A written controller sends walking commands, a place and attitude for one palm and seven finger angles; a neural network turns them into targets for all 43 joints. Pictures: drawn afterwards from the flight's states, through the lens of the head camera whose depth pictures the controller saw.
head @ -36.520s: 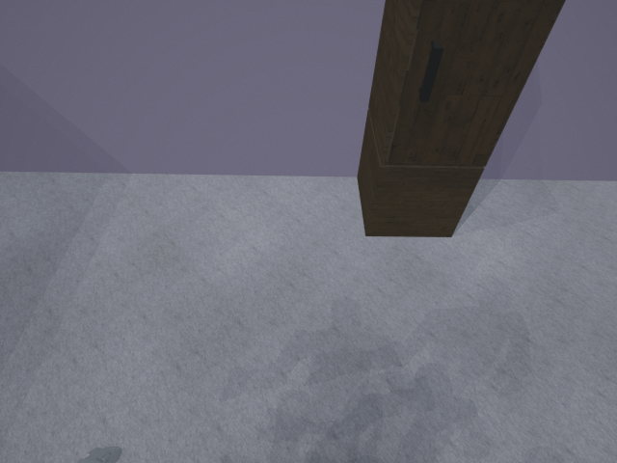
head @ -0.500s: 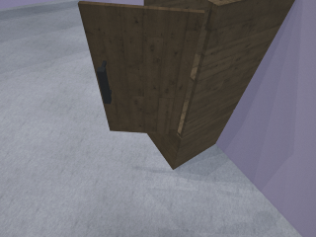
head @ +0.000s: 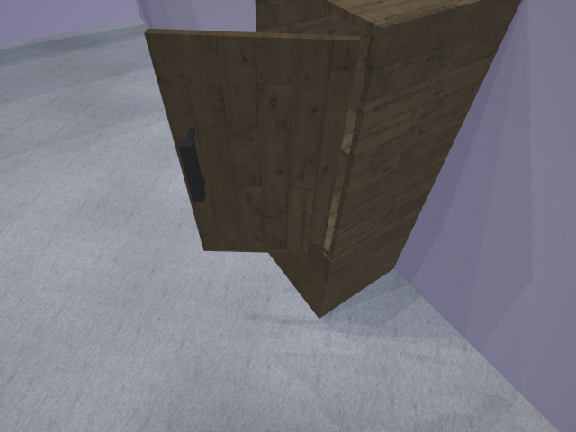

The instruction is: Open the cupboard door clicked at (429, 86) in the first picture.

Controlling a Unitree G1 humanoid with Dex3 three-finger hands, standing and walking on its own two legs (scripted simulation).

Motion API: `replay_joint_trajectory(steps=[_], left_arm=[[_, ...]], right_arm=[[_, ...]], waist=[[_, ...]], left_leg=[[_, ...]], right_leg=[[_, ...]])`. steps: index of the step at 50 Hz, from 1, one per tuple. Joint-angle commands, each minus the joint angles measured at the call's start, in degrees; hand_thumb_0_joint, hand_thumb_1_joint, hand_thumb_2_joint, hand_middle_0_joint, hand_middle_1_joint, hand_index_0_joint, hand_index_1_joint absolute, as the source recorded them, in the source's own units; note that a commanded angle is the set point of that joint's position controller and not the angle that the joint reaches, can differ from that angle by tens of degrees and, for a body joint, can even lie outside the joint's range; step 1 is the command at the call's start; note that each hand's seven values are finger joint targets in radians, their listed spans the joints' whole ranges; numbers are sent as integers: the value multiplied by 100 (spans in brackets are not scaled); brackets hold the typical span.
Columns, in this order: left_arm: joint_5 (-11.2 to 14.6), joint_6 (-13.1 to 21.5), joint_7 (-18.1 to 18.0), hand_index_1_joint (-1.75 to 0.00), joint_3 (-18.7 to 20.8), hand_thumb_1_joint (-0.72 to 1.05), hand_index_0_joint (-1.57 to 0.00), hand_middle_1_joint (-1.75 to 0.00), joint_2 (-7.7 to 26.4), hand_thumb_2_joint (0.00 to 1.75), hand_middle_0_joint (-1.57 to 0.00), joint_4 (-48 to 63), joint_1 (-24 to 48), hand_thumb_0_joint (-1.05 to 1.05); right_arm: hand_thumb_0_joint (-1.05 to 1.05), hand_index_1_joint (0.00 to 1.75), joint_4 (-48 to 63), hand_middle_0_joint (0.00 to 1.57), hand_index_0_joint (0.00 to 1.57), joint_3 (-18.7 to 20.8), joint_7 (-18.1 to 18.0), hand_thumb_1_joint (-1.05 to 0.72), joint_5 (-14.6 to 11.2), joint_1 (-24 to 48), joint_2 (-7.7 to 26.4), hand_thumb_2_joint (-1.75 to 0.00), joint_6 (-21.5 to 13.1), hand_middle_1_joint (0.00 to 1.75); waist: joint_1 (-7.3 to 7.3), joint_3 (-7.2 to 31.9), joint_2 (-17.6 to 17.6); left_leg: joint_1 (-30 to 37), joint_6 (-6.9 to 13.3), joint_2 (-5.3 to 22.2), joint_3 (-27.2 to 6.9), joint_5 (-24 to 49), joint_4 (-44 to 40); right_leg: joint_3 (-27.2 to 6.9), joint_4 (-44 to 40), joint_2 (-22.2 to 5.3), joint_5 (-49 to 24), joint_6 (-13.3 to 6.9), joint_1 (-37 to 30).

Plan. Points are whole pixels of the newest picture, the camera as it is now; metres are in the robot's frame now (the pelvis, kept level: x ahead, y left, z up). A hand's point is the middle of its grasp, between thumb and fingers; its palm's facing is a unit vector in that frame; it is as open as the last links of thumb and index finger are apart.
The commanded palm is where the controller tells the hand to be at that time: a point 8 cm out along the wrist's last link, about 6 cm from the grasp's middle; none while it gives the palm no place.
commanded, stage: look again from close up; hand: left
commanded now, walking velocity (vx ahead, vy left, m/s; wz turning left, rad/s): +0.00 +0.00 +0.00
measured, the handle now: (195, 165) +0.59 +0.23 +0.00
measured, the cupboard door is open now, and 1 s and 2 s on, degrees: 55 55 55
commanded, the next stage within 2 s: shuffle to correct the standing spot in 0.52 s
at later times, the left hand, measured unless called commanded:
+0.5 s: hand out of the picture +0.04 +0.19 -0.18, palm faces -0.01 -0.97 -0.23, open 7.4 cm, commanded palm none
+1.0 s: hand out of the picture +0.01 +0.17 -0.19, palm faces +0.02 -0.98 -0.18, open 7.4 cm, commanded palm none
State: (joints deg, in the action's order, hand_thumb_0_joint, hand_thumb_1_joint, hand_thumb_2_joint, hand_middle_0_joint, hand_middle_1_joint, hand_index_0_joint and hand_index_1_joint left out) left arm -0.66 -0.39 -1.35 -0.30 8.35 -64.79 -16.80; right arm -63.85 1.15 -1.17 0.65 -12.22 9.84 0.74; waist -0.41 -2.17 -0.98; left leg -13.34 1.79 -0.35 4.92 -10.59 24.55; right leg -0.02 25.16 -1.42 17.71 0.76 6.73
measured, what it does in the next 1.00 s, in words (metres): stands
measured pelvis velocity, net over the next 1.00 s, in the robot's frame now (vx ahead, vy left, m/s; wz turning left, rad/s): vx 0.04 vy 0.00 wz -0.01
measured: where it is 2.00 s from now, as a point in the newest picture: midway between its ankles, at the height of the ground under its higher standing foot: outside the picture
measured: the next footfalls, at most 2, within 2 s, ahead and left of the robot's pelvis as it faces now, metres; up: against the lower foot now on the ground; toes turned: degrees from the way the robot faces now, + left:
none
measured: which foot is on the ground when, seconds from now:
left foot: down 0.00-1.00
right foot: down 0.00-1.00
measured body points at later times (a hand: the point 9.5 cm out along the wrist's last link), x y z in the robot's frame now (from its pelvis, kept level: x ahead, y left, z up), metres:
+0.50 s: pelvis +0.00 +0.00 -0.01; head +0.01 -0.01 +0.44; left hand +0.04 +0.24 -0.16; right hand +0.02 -0.23 -0.17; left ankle +0.03 +0.10 -0.74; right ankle -0.05 -0.13 -0.74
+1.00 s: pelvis +0.04 +0.00 -0.01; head +0.06 +0.01 +0.44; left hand +0.01 +0.22 -0.18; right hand +0.06 -0.23 -0.16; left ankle +0.03 +0.10 -0.74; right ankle -0.05 -0.13 -0.74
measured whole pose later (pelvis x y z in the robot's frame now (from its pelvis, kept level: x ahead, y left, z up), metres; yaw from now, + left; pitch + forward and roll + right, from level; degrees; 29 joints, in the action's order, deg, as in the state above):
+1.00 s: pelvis +0.04 +0.00 -0.01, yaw -1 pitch +0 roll +1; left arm -1.0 0.3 -1.9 0.2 9.6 -63.1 -19.8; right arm -62.3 -0.2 -1.6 0.7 -14.4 9.0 -1.3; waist -1.0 -2.0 -2.4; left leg -14.6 2.1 0.0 5.6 -19.1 33.4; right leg -0.5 32.0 -1.6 24.4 0.8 7.2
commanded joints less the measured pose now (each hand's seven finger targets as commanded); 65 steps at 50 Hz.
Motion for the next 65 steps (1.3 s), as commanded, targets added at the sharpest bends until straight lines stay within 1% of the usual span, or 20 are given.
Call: replay_joint_trajectory(steps=[1,2,3,5,7,16,31,36,39,42,44,46,48,51,58,59,60,62,64,65], left_arm=[[19,70,-61,-30,116,90,-20,-30,543,90,-20,140,-244,0],[-143,256,-276,-30,65,90,-20,-30,639,90,-20,147,-690,0],[-74,301,-254,-30,79,90,-20,-30,829,90,-20,440,-312,0],[-39,315,-191,-30,100,90,-20,-30,844,90,-20,599,-101,0],[-20,270,-151,-30,98,90,-20,-30,770,90,-20,596,-227,0],[-7,183,-120,-30,97,90,-20,-30,697,90,-20,639,-255,0],[-28,179,-104,-30,115,90,-20,-30,814,90,-20,623,-290,0],[-83,147,-15,-30,166,90,-20,-30,826,90,-20,571,-410,0],[-94,160,18,-30,214,90,-20,-30,864,90,-20,540,-550,0],[-75,187,-7,-30,249,90,-20,-30,884,90,-20,489,-619,0],[-74,193,-55,-30,210,90,-20,-30,714,90,-20,471,-598,0],[-33,192,-119,-30,172,90,-20,-30,599,90,-20,421,-670,0],[-6,190,-167,-30,190,90,-20,-30,719,90,-20,398,-704,0],[-8,151,-205,-30,226,90,-20,-30,765,90,-20,492,-623,0],[-43,96,-194,-30,238,90,-20,-30,767,90,-20,708,-466,0],[-116,153,-151,-30,183,90,-20,-30,1846,90,-20,1169,-224,0],[-100,152,-167,-30,332,90,-20,-30,1345,90,-20,1346,-208,0],[-52,186,-164,-30,313,90,-20,-30,1216,90,-20,1480,-222,0],[-62,150,-161,-30,295,90,-20,-30,1209,90,-20,1615,-322,0],[-58,112,-164,-30,317,90,-20,-30,1244,90,-20,1696,-232,0]], right_arm=[[0,30,42,20,20,49,-64,-90,2,-366,474,-90,-90,30],[0,30,525,20,20,34,26,-90,-35,78,686,-90,-204,30],[0,30,628,20,20,15,71,-90,-12,-254,392,-90,-170,30],[0,30,642,20,20,-7,88,-90,54,-520,500,-90,-165,30],[0,30,685,20,20,-17,55,-90,42,-569,538,-90,-209,30],[0,30,627,20,20,-26,-1,-90,32,-597,558,-90,-231,30],[0,30,471,20,20,-9,-8,-90,13,-320,625,-90,-253,30],[0,30,477,20,20,22,58,-90,47,-297,649,-90,-204,30],[0,30,553,20,20,32,77,-90,47,-258,599,-90,-206,30],[0,30,582,20,20,-19,54,-90,43,-304,496,-90,-286,30],[0,30,425,20,20,-33,-12,-90,18,-536,569,-90,-336,30],[0,30,298,20,20,-5,-103,-90,-3,-735,692,-90,-343,30],[0,30,347,20,20,43,-161,-90,-34,-549,824,-90,-329,30],[0,30,437,20,20,84,-178,-90,-43,-449,706,-90,-270,30],[0,30,568,20,20,125,-119,-90,-2,-255,573,-90,-189,30],[0,30,1151,20,20,165,-51,-90,2,-46,1463,-90,-218,30],[0,30,1383,20,20,293,-54,-90,57,101,1324,-90,-300,30],[0,30,1456,20,20,275,-76,-90,88,-111,972,-90,-281,30],[0,30,1554,20,20,208,-44,-90,92,-193,721,-90,-224,30],[0,30,1573,20,20,228,-36,-90,86,-133,703,-90,-179,30]], waist=[[69,-342,99],[-134,-477,9],[193,-146,-17],[224,26,561],[153,51,737],[44,-90,-14],[42,56,-62],[10,-339,105],[-18,-584,-98],[5,-410,-356],[69,-45,146],[56,321,680],[-20,371,591],[8,419,246],[-15,639,24],[52,-130,208],[2,582,116],[40,1106,-231],[25,1073,-708],[44,807,-688]], left_leg=[[356,-62,580,-717,-109,-576],[37,-166,646,-572,567,597],[73,-145,511,-576,-327,414],[84,-77,522,-577,-207,331],[-104,28,601,-728,57,202],[-196,90,634,-686,181,59],[212,66,639,-538,535,20],[-192,111,551,-517,-1227,37],[-465,102,404,-386,-1372,358],[-431,50,325,-160,-291,667],[330,143,618,-427,1390,497],[919,349,981,-712,3424,496],[1025,375,1024,-699,4229,542],[897,245,891,-545,3986,557],[581,136,786,-464,2392,422],[305,20,686,-809,1942,150],[373,55,658,-716,2122,741],[252,99,567,-621,2270,1089],[-248,84,300,-361,1353,1126],[-398,68,245,-291,813,1052]], right_leg=[[-442,-669,-444,-317,-275,750],[-625,-689,-592,-1525,-192,927],[-766,-696,-733,-475,-335,952],[-503,-325,-480,76,-411,957],[-320,-23,-296,-120,-403,791],[-324,35,-296,-447,-308,741],[-444,-117,-387,-957,-258,749],[-544,-221,-333,877,-418,974],[-810,-396,-458,1141,-551,1006],[-848,-229,-627,-266,-592,702],[-307,418,-353,-1611,-394,724],[-2,670,-215,-1469,-202,768],[-68,463,-269,-1590,-164,652],[-166,500,-391,-2577,-169,510],[-336,429,-493,-2470,-219,415],[-82,53,-310,-1361,-161,504],[-366,291,-403,-1469,-230,757],[-500,464,-595,-3039,-394,280],[-590,617,-760,-4153,-482,-186],[-582,608,-807,-4008,-511,-90]])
